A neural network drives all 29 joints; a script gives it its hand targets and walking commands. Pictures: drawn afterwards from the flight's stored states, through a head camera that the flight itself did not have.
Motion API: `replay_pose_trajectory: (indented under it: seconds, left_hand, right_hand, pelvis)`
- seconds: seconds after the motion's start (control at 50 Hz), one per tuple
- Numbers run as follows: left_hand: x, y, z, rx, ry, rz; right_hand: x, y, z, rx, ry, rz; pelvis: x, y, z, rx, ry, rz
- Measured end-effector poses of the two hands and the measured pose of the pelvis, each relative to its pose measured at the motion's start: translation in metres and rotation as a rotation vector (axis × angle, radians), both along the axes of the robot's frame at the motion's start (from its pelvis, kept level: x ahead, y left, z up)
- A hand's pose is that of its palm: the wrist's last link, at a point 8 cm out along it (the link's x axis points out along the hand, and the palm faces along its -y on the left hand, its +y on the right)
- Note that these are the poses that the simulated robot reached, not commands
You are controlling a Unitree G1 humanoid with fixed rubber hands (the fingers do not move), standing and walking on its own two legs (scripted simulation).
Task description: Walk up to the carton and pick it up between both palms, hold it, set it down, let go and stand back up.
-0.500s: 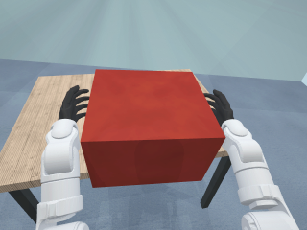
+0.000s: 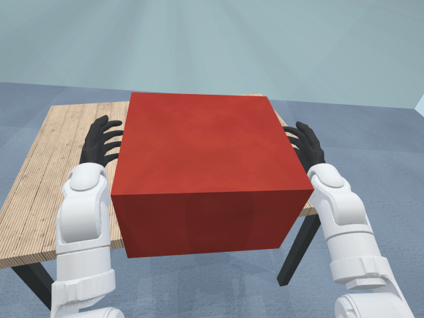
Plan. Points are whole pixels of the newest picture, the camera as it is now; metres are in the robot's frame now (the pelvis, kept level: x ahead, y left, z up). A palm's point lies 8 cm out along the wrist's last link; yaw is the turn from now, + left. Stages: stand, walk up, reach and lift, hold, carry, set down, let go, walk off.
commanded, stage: hold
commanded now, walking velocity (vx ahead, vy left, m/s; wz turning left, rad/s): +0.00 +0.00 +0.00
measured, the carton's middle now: (204, 169) +0.37 +0.01 +0.12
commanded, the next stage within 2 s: none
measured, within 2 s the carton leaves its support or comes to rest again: neither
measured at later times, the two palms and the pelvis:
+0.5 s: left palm (96, 150) +0.33 +0.20 +0.20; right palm (312, 155) +0.34 -0.19 +0.18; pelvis -0.01 +0.00 +0.00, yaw +0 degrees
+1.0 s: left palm (97, 153) +0.33 +0.19 +0.20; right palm (312, 155) +0.34 -0.19 +0.18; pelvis +0.02 +0.00 +0.00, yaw +0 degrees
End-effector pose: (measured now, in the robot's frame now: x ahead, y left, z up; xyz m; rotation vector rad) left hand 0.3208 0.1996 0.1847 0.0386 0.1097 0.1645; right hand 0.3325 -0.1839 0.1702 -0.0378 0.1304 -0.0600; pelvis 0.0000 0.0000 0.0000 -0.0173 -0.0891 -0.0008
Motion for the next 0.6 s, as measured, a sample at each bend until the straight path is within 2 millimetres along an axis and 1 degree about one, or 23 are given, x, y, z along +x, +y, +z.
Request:
replay_pose_trajectory:
  seconds: [0.24,0.36,0.42,0.52,0.6]
  left_hand:
    - [-0.005,0.003,0.003,-0.011,-0.008,0.007]
    - [-0.004,0.004,0.0,-0.016,0.01,0.008]
    - [0.0,0.001,0.005,0.006,0.02,0.005]
    - [0.013,-0.004,0.019,0.011,0.009,0.0]
    - [0.018,-0.007,0.022,0.01,0.008,-0.005]
  right_hand:
    - [-0.001,0.003,0.006,-0.004,-0.008,0.006]
    - [-0.001,0.004,0.003,-0.002,0.011,0.005]
    - [0.002,0.001,0.004,0.018,0.021,0.001]
    - [0.011,-0.004,0.015,0.021,0.008,-0.01]
    - [0.015,-0.007,0.018,0.016,0.007,-0.013]
  pelvis:
    - [-0.001,0.0,0.0,-0.001,-0.004,-0.001]
    - [-0.004,0.001,0.0,-0.002,-0.004,0.001]
    - [-0.005,0.002,0.0,-0.004,0.004,0.006]
    - [-0.007,0.003,0.0,-0.005,0.018,-0.002]
    - [-0.004,0.003,0.001,-0.004,0.018,-0.006]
